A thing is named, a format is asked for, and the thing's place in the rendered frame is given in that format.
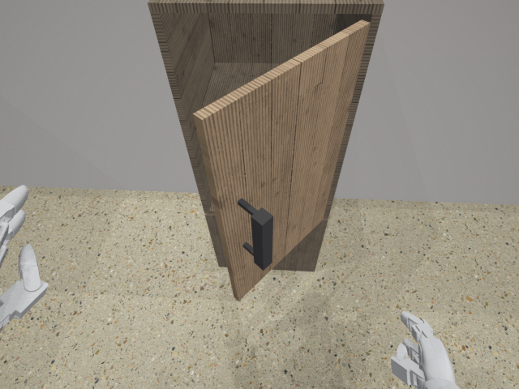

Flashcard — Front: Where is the robot left hand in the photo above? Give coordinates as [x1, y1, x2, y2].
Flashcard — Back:
[0, 185, 48, 332]

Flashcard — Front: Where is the cupboard door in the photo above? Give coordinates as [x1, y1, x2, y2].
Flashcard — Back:
[193, 20, 370, 301]

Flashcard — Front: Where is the handle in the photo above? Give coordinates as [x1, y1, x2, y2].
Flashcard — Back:
[238, 198, 273, 271]

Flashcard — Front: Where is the robot right hand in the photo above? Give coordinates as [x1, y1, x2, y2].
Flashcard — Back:
[391, 311, 456, 389]

